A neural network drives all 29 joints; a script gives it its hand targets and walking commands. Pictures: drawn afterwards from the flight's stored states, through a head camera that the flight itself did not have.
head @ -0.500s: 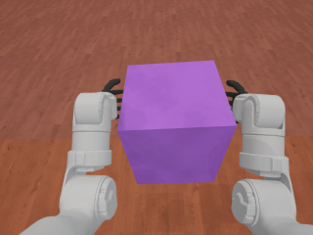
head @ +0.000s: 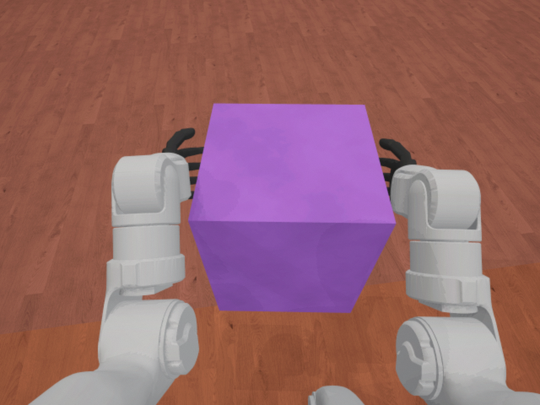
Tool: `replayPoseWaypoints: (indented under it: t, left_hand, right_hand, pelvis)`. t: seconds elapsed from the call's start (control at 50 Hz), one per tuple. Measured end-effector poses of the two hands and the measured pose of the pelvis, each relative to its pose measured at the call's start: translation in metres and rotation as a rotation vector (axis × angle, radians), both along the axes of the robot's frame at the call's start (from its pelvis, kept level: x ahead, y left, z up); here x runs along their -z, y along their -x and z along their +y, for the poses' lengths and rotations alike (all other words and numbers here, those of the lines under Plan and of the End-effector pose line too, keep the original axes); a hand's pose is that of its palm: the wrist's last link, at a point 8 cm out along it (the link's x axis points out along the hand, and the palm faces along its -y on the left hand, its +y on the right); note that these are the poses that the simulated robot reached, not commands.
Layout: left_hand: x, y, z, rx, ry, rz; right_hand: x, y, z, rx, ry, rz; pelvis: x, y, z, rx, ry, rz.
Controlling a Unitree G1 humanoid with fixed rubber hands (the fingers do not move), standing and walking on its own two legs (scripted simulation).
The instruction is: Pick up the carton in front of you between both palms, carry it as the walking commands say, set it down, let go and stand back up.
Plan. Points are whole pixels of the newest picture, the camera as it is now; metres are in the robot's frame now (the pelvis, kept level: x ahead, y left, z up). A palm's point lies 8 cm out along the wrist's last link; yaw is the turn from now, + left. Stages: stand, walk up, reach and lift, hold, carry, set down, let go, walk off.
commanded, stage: carry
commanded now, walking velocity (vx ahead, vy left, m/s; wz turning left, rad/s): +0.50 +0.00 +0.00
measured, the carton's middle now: (286, 215) +0.37 -0.01 +0.07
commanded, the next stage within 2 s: none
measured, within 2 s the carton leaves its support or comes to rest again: neither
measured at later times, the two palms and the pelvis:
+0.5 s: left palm (197, 50) +0.65 +0.13 +0.18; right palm (363, 43) +0.68 -0.17 +0.18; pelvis +0.29 -0.05 +0.03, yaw +1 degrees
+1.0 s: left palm out of the picture +0.97 +0.15 +0.21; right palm out of the picture +0.95 -0.15 +0.21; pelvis +0.58 +0.01 +0.06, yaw +0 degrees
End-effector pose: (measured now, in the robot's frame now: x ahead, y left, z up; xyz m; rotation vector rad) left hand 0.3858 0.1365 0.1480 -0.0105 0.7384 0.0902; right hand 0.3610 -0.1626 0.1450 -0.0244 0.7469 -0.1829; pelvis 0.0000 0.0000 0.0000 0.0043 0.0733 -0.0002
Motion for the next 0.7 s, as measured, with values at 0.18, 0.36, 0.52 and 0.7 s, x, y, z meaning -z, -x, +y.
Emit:
replayPoseWaypoints:
  t: [0.18,0.36,0.52,0.7]
  left_hand:
    - [-0.039,-0.1,-0.001,-0.032,0.01,-0.1]
    - [-0.03,-0.203,-0.009,-0.09,-0.052,-0.033]
    - [-0.041,-0.277,-0.006,-0.121,-0.041,-0.043]
    - [-0.068,-0.397,0.002,-0.09,-0.03,-0.088]
  right_hand:
    - [-0.04,-0.111,-0.001,-0.005,-0.026,-0.102]
    - [-0.026,-0.24,-0.01,-0.089,-0.05,-0.034]
    - [-0.041,-0.326,-0.007,-0.103,-0.064,-0.043]
    - [-0.068,-0.431,0.001,-0.059,-0.062,-0.089]
  pelvis:
    - [-0.015,-0.103,-0.009,-0.014,0.004,0.018]
    - [-0.009,-0.225,-0.04,-0.028,0.021,-0.011]
    - [-0.034,-0.298,-0.045,-0.023,0.0,0.002]
    - [-0.04,-0.415,-0.022,-0.007,0.0,0.015]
